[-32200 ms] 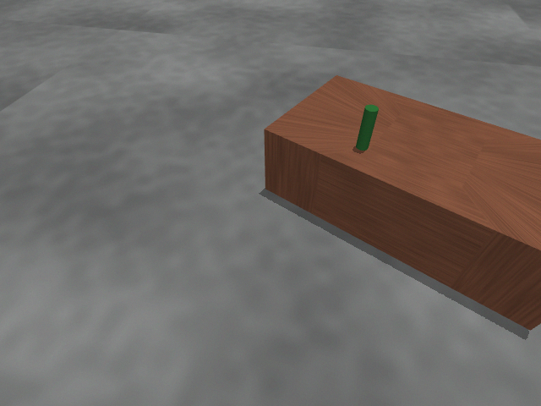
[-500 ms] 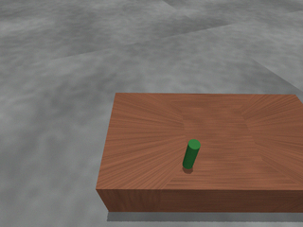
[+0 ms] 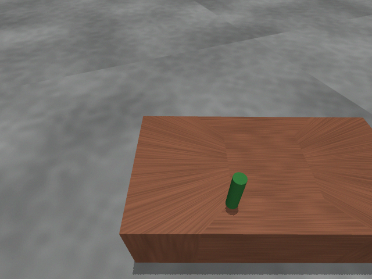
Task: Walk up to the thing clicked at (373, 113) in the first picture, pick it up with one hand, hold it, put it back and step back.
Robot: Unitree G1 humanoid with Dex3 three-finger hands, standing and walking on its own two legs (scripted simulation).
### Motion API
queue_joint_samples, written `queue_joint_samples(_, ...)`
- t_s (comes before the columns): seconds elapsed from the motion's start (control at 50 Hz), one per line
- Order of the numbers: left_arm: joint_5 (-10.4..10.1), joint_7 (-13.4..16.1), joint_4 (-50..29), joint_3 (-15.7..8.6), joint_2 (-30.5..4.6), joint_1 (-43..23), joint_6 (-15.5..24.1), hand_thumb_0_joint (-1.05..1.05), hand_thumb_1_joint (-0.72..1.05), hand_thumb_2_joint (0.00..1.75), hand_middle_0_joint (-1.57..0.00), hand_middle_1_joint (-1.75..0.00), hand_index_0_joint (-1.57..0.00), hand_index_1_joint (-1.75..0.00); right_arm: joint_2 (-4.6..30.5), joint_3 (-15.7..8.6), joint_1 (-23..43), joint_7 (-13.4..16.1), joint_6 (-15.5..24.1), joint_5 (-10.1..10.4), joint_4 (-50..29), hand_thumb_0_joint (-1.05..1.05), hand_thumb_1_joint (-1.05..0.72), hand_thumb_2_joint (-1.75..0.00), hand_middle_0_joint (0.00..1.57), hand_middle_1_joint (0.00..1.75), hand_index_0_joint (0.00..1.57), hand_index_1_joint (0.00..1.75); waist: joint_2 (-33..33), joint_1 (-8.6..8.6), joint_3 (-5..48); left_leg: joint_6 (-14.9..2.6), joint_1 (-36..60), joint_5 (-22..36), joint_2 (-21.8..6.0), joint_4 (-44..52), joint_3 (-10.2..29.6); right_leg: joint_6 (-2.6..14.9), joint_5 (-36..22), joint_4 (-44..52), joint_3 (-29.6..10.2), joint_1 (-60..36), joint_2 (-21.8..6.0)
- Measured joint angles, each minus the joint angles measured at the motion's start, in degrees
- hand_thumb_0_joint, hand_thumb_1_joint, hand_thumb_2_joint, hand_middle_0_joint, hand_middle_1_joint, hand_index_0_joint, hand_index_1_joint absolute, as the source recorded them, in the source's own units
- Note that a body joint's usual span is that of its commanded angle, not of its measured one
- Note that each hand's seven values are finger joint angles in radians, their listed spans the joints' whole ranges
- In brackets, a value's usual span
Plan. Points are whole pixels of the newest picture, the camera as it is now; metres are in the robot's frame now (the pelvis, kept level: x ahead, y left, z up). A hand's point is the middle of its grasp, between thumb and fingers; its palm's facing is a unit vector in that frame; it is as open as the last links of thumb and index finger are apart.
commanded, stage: stand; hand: right
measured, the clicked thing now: (235, 191) +0.50 -0.18 -0.30
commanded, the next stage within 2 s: step back in 0.40 s
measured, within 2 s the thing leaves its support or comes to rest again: neither
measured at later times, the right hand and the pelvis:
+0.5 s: hand out of the picture +0.07 -0.26 -0.16, palm faces -0.03 +0.94 -0.35, open 7.4 cm; pelvis -0.01 +0.00 -0.01, yaw +1 degrees
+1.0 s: hand out of the picture -0.03 -0.23 -0.16, palm faces -0.05 +0.91 -0.42, open 7.4 cm; pelvis -0.08 +0.04 -0.02, yaw +1 degrees
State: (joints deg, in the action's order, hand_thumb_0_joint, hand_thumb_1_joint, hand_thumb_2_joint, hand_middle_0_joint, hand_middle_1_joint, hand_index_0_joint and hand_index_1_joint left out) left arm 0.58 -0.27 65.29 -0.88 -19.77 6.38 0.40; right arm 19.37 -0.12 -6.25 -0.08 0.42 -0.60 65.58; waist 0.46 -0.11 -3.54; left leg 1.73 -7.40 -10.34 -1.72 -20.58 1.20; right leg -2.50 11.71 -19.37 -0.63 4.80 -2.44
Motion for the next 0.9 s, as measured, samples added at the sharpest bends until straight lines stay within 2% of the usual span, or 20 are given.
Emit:
queue_joint_samples(0.4, -0.1, -0.2, 0.1, 0.0, 0.0, 1.5, 0.0, 0.00, 0.91, 0.89, -0.20, -0.30, -0.21, -0.30, 0.3, -0.3, -0.9, -0.4, -0.3, 0.1, 0.3, 0.01, -0.90, -0.90, 0.21, 0.30, 0.20, 0.30, -0.1, 0.05, -0.4, 0.20, -0.8, -0.1, 0.0, 0.1, 0.6, 0.25, 0.6, -0.3, 0.6, 0.7, 0.0)
queue_joint_samples(0.56, -1.3, 0.2, -5.8, -2.6, -1.2, -1.7, -1.3, 0.00, 0.90, 0.89, -0.21, -0.30, -0.21, -0.30, 1.7, -1.9, 2.5, -0.8, -2.1, 1.1, -5.9, 0.01, -0.90, -0.90, 0.21, 0.30, 0.20, 0.30, -0.4, 0.31, -5.9, -0.34, -8.0, -3.0, -0.1, -9.6, 1.4, 0.86, 3.7, -10.2, 0.9, 7.8, 0.3)
queue_joint_samples(0.6, -1.1, 0.2, -7.2, -2.9, -1.5, -2.4, -1.8, 0.00, 0.91, 0.89, -0.21, -0.30, -0.21, -0.30, 2.3, -2.3, 3.2, -0.8, -2.6, 1.1, -7.5, 0.01, -0.90, -0.90, 0.21, 0.30, 0.20, 0.30, -0.7, 0.32, -6.8, -0.79, -10.1, -3.7, -0.1, -12.4, 1.7, 1.06, 4.5, -12.9, 1.1, 9.7, 0.5)
queue_joint_samples(0.66, -0.6, 0.1, -9.1, -3.0, -1.3, -3.1, -2.2, 0.00, 0.91, 0.89, -0.20, -0.30, -0.21, -0.30, 3.4, -2.9, 3.6, -0.7, -3.6, 1.1, -9.5, 0.01, -0.90, -0.90, 0.21, 0.30, 0.20, 0.30, -1.5, 0.53, -7.8, -3.26, -13.9, -5.7, 0.8, -19.7, 2.4, 1.08, 5.5, -16.3, 1.5, 11.8, 0.2)
queue_joint_samples(0.7, 0.2, 0.0, -10.3, -3.0, -0.9, -3.3, -2.4, 0.00, 0.91, 0.89, -0.21, -0.30, -0.21, -0.30, 3.9, -3.2, 3.2, -0.6, -4.2, 0.8, -10.7, 0.01, -0.90, -0.90, 0.21, 0.30, 0.20, 0.30, -1.0, 0.26, -7.9, -4.30, -16.1, -13.4, 3.3, -28.5, 2.4, 0.97, 5.8, -17.8, 0.8, 12.9, -0.9)
queue_joint_samples(0.74, 0.8, 0.1, -11.2, -3.0, -0.8, -3.1, -2.6, 0.00, 0.90, 0.89, -0.21, -0.30, -0.21, -0.30, 4.0, -3.5, 2.3, -0.9, -4.3, 1.0, -11.9, 0.01, -0.90, -0.90, 0.21, 0.30, 0.20, 0.30, -0.3, 0.27, -7.2, -5.19, -16.6, -17.5, 4.8, -33.6, 1.8, 0.90, 5.6, -18.5, 0.0, 14.2, -1.8)
queue_joint_samples(0.78, 1.2, 0.3, -12.1, -2.9, -1.3, -3.4, -2.8, 0.00, 0.90, 0.89, -0.21, -0.30, -0.21, -0.30, 3.8, -3.6, 0.7, -1.1, -3.6, 1.2, -12.9, 0.01, -0.90, -0.90, 0.21, 0.30, 0.20, 0.30, 0.5, 0.78, -6.2, -5.71, -14.8, -16.7, 4.6, -31.5, 1.0, 0.25, 5.6, -19.5, -0.2, 16.0, -2.6)
queue_joint_samples(0.8, 1.1, 0.4, -12.6, -2.9, -1.6, -3.6, -3.0, 0.00, 0.90, 0.89, -0.21, -0.30, -0.21, -0.30, 3.8, -3.5, -0.4, -1.2, -3.1, 1.1, -13.2, 0.01, -0.90, -0.90, 0.21, 0.30, 0.20, 0.30, 0.7, 1.13, -5.6, -5.64, -12.9, -12.3, 3.8, -27.0, 0.6, -0.04, 5.9, -20.7, -0.1, 17.1, -2.7)
queue_joint_samples(0.82, 0.8, 0.6, -13.3, -2.8, -1.9, -3.9, -3.1, 0.00, 0.90, 0.89, -0.21, -0.30, -0.21, -0.30, 4.0, -3.7, -1.5, -1.2, -2.6, 0.7, -13.5, 0.01, -0.90, -0.90, 0.21, 0.30, 0.20, 0.30, 0.4, 1.45, -5.1, -4.15, -11.2, -12.6, 3.3, -23.0, 1.1, 0.47, 6.5, -22.7, 0.0, 18.7, -2.5)
queue_joint_samples(0.84, 0.5, 0.8, -13.8, -3.0, -2.4, -5.0, -3.3, 0.00, 0.90, 0.89, -0.21, -0.30, -0.21, -0.30, 3.5, -3.9, -2.1, -0.9, -2.2, 0.2, -13.3, 0.00, -0.90, -0.90, 0.21, 0.30, 0.20, 0.30, 1.3, 1.56, -5.7, -3.47, -11.3, -14.6, 3.9, -23.0, 1.1, 1.50, 10.1, -25.9, -2.3, 20.2, -1.8)
queue_joint_samples(0.88, 0.1, 1.5, -15.0, -3.6, -3.4, -6.3, -3.5, 0.00, 0.90, 0.89, -0.21, -0.30, -0.21, -0.30, 1.7, -3.5, -2.8, -0.6, -2.1, -0.6, -12.8, 0.00, -0.90, -0.90, 0.21, 0.30, 0.20, 0.30, 3.6, 0.91, -7.6, -3.57, -11.2, -14.2, 4.7, -23.3, 0.1, 3.17, 16.9, -33.4, -7.7, 22.3, 1.8)
queue_joint_samples(0.9, 0.0, 1.9, -15.4, -3.8, -3.6, -6.3, -3.5, 0.00, 0.91, 0.89, -0.21, -0.30, -0.21, -0.30, 1.0, -3.1, -3.2, -0.7, -2.3, -0.7, -12.7, 0.00, -0.90, -0.90, 0.21, 0.30, 0.20, 0.30, 4.1, 0.89, -8.0, -3.64, -11.1, -13.5, 4.6, -22.7, 0.0, 3.59, 19.1, -36.6, -9.0, 23.0, 3.9)
